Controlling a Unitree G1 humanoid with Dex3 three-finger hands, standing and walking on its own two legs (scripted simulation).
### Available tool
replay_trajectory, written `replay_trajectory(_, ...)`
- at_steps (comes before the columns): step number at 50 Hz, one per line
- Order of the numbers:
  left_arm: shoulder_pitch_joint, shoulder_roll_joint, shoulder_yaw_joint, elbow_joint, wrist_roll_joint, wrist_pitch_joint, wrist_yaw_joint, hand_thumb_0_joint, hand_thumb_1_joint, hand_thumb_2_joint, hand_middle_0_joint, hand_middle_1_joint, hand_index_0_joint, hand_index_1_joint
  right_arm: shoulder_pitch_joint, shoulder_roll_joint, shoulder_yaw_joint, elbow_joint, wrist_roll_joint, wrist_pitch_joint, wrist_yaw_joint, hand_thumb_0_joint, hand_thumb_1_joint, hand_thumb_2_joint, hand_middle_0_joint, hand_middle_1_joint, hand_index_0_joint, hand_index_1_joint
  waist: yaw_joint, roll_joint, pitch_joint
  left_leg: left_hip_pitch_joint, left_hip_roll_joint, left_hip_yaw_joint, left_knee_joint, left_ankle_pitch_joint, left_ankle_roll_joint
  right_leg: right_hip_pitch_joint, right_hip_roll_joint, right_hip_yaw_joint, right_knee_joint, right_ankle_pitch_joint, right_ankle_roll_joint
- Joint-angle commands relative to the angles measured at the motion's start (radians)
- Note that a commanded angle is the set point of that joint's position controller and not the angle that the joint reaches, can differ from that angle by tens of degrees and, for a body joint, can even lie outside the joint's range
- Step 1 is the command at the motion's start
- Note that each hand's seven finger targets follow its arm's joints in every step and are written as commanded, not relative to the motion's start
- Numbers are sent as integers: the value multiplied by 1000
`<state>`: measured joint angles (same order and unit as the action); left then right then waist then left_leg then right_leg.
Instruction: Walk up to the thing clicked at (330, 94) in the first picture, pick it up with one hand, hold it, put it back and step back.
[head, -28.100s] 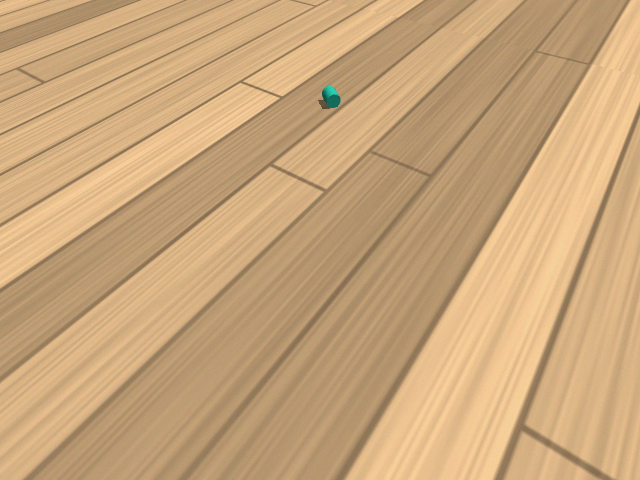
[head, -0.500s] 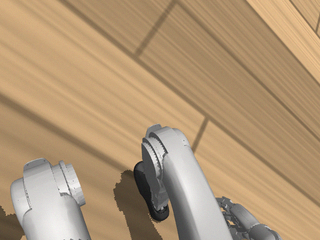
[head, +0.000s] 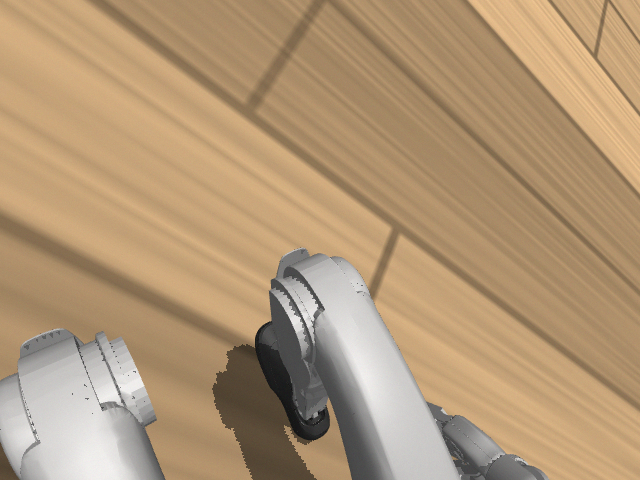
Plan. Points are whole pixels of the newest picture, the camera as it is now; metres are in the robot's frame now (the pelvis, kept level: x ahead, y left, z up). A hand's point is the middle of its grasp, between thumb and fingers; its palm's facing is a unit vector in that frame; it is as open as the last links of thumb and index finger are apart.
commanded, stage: close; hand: left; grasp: from above
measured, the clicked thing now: out of the picture +0.46 +0.35 -0.26
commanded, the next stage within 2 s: settle in 1.20 s
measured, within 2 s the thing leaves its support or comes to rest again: leaves its support in 1.68 s
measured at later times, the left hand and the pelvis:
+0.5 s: hand out of the picture +0.43 +0.35 -0.22, palm faces -0.45 -0.14 -0.88, open 11.2 cm; pelvis +0.00 +0.00 +0.00, yaw +0 degrees
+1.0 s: hand out of the picture +0.44 +0.35 -0.22, palm faces -0.44 -0.11 -0.89, open 10.8 cm; pelvis +0.00 +0.00 +0.01, yaw +0 degrees
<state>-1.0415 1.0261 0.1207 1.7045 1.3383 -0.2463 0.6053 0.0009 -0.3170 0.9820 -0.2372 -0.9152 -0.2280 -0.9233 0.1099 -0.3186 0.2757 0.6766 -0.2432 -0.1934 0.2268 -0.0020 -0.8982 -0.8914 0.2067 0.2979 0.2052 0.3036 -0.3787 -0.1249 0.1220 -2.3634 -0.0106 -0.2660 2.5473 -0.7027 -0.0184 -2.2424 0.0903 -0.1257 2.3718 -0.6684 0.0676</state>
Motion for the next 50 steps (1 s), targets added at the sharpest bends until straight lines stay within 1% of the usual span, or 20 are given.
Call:
replay_trajectory(1,-227,266,38,-146,-34,17,13,0,-242,894,-302,-854,-295,-861,165,-345,-116,-6,6,-5,-15,0,-894,-898,200,300,200,300,-1,570,-645,555,35,115,-284,207,19,305,8,-136,-176,245,-89)
replay_trajectory(2,-213,262,46,-141,-38,17,3,0,-228,892,-312,-850,-305,-857,179,-350,-118,-3,2,-4,-13,0,-895,-899,200,299,200,300,-11,558,-638,554,36,110,-283,226,16,314,6,-140,-176,255,-89)
replay_trajectory(3,-215,217,14,-142,-40,18,-15,0,-226,860,-308,-838,-306,-840,168,-338,-116,-7,6,-6,-9,0,-895,-899,200,299,200,299,-18,560,-627,554,37,113,-273,231,14,304,6,-135,-169,262,-92)
replay_trajectory(4,-205,249,43,-143,-45,15,-22,0,-237,858,-302,-835,-298,-838,179,-340,-122,9,6,-1,-10,0,-894,-899,200,299,200,299,-16,558,-632,546,38,114,-274,229,16,319,10,-135,-178,260,-91)
replay_trajectory(5,-211,219,26,-160,-51,11,-37,0,-228,850,-304,-837,-304,-837,172,-351,-127,-13,9,3,-13,0,-895,-899,200,299,200,299,-18,543,-620,541,35,110,-268,241,13,303,6,-139,-181,262,-95)
replay_trajectory(8,-173,239,49,-184,-59,-4,-66,0,-195,816,-318,-826,-324,-819,191,-338,-127,-6,9,20,-15,0,-893,-899,200,299,200,299,-5,543,-633,559,36,108,-277,259,13,331,7,-137,-189,270,-94)
replay_trajectory(10,-158,219,37,-195,-58,-23,-80,0,-146,801,-349,-814,-359,-804,189,-327,-119,-9,13,32,-16,0,-892,-898,200,299,199,299,-2,546,-633,566,36,108,-278,282,8,337,7,-140,-187,281,-97)
replay_trajectory(11,-174,193,14,-204,-60,-31,-88,0,-133,821,-362,-817,-368,-810,191,-338,-132,-7,11,34,-17,0,-892,-898,200,299,199,299,-20,542,-639,572,36,111,-267,284,12,342,8,-137,-191,290,-92)
replay_trajectory(18,-186,212,13,-198,-39,-88,-66,0,-1,812,-445,-807,-456,-796,181,-339,-116,-10,7,59,-27,0,-890,-898,200,299,200,299,-17,508,-612,549,35,108,-268,236,16,334,10,-148,-205,254,-91)
replay_trajectory(21,-188,242,28,-199,-18,-100,-37,0,57,772,-479,-790,-498,-770,169,-334,-116,-6,5,60,-29,0,-889,-898,200,299,200,299,7,544,-615,565,38,107,-292,209,12,317,12,-151,-192,228,-92)
replay_trajectory(22,-201,254,29,-188,-9,-99,-27,0,86,792,-507,-798,-522,-782,165,-328,-110,-5,5,59,-30,0,-891,-899,200,299,200,299,2,538,-615,549,37,112,-285,194,17,317,13,-146,-192,224,-91)
replay_trajectory(23,-218,217,8,-185,-11,-100,-22,0,101,784,-521,-792,-537,-776,161,-330,-112,-11,0,58,-31,0,-891,-899,200,299,199,299,-13,526,-609,539,35,113,-281,182,19,309,14,-149,-196,220,-88)
replay_trajectory(28,-240,226,-8,-169,3,-76,8,0,144,782,-551,-785,-568,-767,159,-330,-113,2,4,39,-34,0,-892,-898,200,299,199,299,-17,524,-599,532,37,119,-280,157,22,295,14,-142,-202,210,-86)
replay_trajectory(36,-264,198,-30,-121,-13,-42,24,0,303,742,-671,-754,-696,-730,173,-333,-112,8,8,16,-32,0,-894,-899,200,299,199,299,-33,498,-586,503,38,112,-289,151,23,289,11,-145,-201,212,-85)
replay_trajectory(40,-265,224,-10,-139,-23,-30,26,0,361,734,-734,-711,-749,-695,177,-337,-111,3,10,11,-32,0,-893,-899,200,299,199,299,-18,525,-629,533,37,108,-293,191,19,306,7,-145,-194,243,-85)
replay_trajectory(41,-247,193,-32,-112,-18,-22,17,0,382,733,-742,-722,-763,-701,179,-332,-111,5,12,7,-27,0,-893,-899,200,299,199,299,-24,523,-608,536,37,109,-288,185,18,290,5,-143,-185,240,-86)
replay_trajectory(43,-245,215,-12,-130,-32,-22,16,0,406,735,-772,-699,-785,-686,173,-335,-113,1,16,6,-28,0,-893,-899,200,299,199,299,-11,521,-619,530,36,108,-294,190,18,297,7,-143,-194,241,-86)
replay_trajectory(45,-247,178,-36,-116,-35,-18,4,0,436,726,-792,-695,-808,-679,176,-329,-114,2,18,3,-25,0,-893,-899,200,299,199,299,-27,521,-602,527,37,112,-290,183,20,294,6,-140,-195,240,-86)
replay_trajectory(47,-265,213,-14,-158,-38,-20,1,0,465,732,-823,-690,-835,-679,187,-338,-118,2,20,2,-25,0,-895,-900,200,299,199,299,-20,519,-610,513,34,117,-286,189,22,303,6,-137,-204,241,-87)
replay_trajectory(50,-222,182,-28,-130,-47,-18,-18,0,511,753,-873,-671,-875,-669,188,-334,-119,-1,19,0,-21,0,-894,-900,200,299,199,299,-21,500,-605,516,35,121,-278,201,23,314,7,-134,-205,245,-86)
